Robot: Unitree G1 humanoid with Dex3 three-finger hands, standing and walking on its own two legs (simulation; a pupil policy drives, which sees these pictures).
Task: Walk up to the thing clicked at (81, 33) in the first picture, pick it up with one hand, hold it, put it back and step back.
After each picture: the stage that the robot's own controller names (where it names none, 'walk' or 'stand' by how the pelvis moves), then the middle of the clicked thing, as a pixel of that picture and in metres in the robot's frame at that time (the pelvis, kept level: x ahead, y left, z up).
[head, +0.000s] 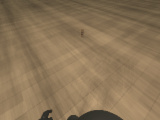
stand; (82, 32) +2.25 +0.26 -0.66
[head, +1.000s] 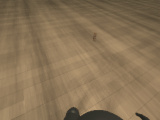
walk; (94, 36) +2.11 +0.03 -0.63
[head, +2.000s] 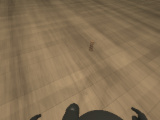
walk; (91, 45) +1.46 +0.03 -0.62
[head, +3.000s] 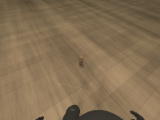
walk; (81, 61) +0.98 +0.16 -0.63
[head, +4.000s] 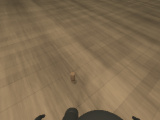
walk; (72, 77) +0.65 +0.21 -0.64
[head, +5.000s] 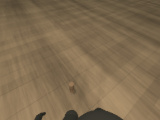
stand; (71, 87) +0.49 +0.19 -0.64
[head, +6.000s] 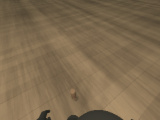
stand; (73, 94) +0.43 +0.21 -0.65
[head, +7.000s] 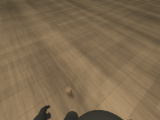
stand; (69, 92) +0.40 +0.25 -0.65
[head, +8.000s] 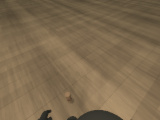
stand; (68, 97) +0.37 +0.27 -0.66
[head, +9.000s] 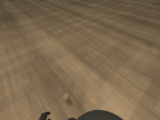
stand; (67, 99) +0.36 +0.28 -0.66
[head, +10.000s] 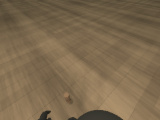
stand; (67, 98) +0.38 +0.28 -0.66
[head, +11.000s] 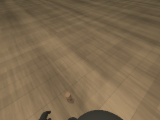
stand; (68, 97) +0.38 +0.26 -0.66
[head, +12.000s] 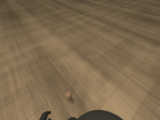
stand; (69, 97) +0.38 +0.26 -0.66
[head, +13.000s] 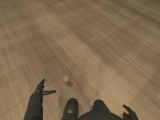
go down; (67, 81) +0.43 +0.24 -0.56
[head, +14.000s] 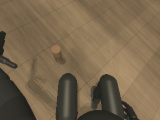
go down; (57, 55) +0.49 +0.26 -0.25
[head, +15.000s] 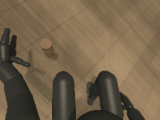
close in; (48, 50) +0.48 +0.27 -0.22
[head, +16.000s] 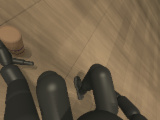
close; (15, 45) +0.47 +0.31 -0.17
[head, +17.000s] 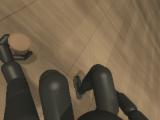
lift; (20, 47) +0.43 +0.30 -0.17
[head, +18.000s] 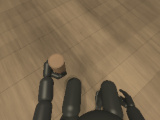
lift; (59, 68) +0.34 +0.22 -0.02
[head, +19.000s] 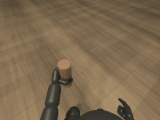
hold; (66, 75) +0.31 +0.17 +0.04
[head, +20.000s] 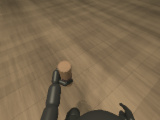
hold; (66, 76) +0.31 +0.17 +0.03
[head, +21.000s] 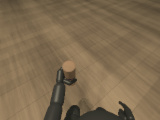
crouch; (70, 75) +0.32 +0.14 +0.02
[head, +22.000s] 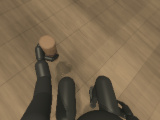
crouch; (51, 51) +0.46 +0.23 -0.05
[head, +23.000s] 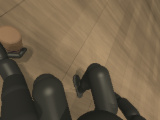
lower; (13, 45) +0.47 +0.29 -0.17
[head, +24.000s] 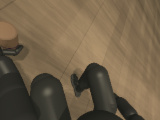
lower; (9, 42) +0.48 +0.30 -0.17
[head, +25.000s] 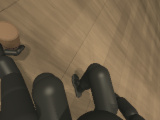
lower; (11, 42) +0.47 +0.30 -0.17
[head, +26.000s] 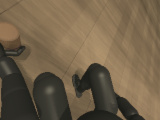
lower; (11, 43) +0.47 +0.30 -0.17
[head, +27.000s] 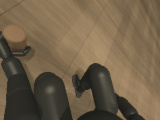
loosen; (18, 44) +0.47 +0.28 -0.18
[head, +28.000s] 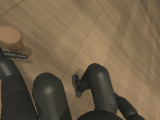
withdraw; (14, 45) +0.47 +0.29 -0.18
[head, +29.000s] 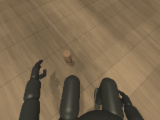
walk; (67, 58) +0.50 +0.22 -0.31
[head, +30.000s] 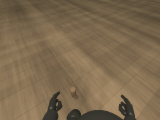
stand; (73, 92) +0.42 +0.19 -0.59
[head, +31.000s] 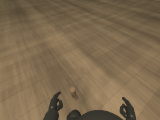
stand; (73, 93) +0.43 +0.20 -0.60
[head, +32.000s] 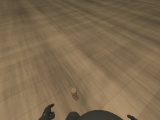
stand; (74, 93) +0.43 +0.19 -0.63
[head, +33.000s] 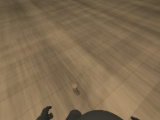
walk; (75, 89) +0.45 +0.19 -0.65
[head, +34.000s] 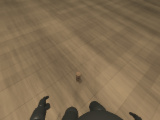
walk; (78, 77) +0.57 +0.10 -0.64
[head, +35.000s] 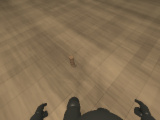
walk; (72, 61) +0.82 +0.30 -0.62
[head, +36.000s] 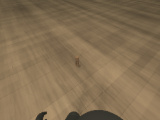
stand; (77, 61) +1.04 +0.25 -0.64
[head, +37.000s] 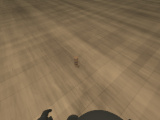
stand; (76, 62) +1.04 +0.26 -0.66
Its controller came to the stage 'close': yes
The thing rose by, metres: 0.69
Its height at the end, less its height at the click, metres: +0.00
